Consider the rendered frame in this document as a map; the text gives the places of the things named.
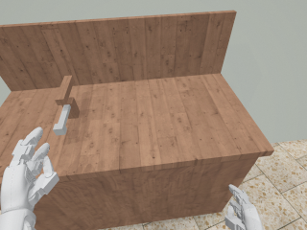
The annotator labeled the robot left hand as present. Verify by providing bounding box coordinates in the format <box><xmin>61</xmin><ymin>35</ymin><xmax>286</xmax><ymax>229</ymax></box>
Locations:
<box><xmin>0</xmin><ymin>126</ymin><xmax>59</xmax><ymax>214</ymax></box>

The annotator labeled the robot right hand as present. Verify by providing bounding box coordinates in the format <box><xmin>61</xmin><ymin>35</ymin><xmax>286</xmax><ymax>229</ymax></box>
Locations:
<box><xmin>224</xmin><ymin>184</ymin><xmax>264</xmax><ymax>230</ymax></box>

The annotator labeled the counter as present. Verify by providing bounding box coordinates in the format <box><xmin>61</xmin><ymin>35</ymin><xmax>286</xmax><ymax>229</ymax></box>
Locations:
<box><xmin>0</xmin><ymin>10</ymin><xmax>274</xmax><ymax>230</ymax></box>

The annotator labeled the tap lever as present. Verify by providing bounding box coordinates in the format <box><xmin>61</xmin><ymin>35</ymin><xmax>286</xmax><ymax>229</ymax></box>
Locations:
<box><xmin>53</xmin><ymin>104</ymin><xmax>71</xmax><ymax>136</ymax></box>

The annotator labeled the left robot forearm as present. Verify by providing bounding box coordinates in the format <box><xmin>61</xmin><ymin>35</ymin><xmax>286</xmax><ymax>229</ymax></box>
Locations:
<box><xmin>0</xmin><ymin>208</ymin><xmax>36</xmax><ymax>230</ymax></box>

